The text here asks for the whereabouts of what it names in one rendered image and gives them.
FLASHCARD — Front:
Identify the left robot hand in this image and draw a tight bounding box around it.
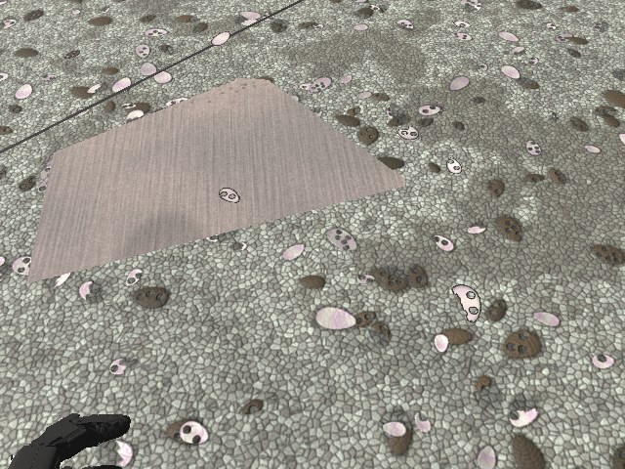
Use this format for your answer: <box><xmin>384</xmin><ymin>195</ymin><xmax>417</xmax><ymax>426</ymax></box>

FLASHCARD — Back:
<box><xmin>8</xmin><ymin>413</ymin><xmax>131</xmax><ymax>469</ymax></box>

